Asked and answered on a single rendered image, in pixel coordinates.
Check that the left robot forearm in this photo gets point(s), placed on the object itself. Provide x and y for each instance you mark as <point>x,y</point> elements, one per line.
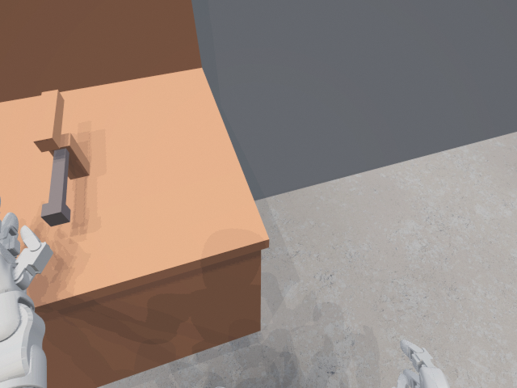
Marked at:
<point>23,363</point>

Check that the robot left hand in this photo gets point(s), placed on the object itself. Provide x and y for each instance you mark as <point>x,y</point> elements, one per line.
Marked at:
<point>30,262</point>

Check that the tap lever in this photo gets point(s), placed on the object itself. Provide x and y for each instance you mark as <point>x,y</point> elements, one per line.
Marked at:
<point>56,212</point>

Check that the counter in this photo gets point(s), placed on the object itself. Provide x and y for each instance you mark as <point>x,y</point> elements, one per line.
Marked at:
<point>161,258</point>

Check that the robot right hand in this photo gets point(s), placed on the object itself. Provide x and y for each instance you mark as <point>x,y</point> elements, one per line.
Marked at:
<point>429,375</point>

